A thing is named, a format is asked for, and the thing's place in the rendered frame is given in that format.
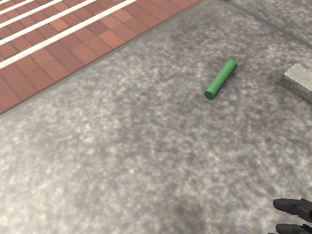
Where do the stairs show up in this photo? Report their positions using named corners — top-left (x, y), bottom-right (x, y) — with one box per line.
top-left (0, 0), bottom-right (127, 62)

